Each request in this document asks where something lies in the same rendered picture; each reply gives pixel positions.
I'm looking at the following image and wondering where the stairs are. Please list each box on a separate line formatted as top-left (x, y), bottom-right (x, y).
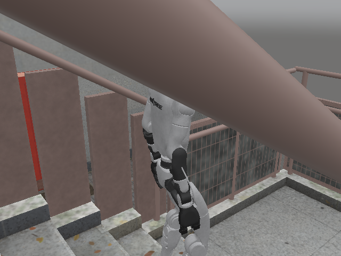
top-left (0, 220), bottom-right (185, 256)

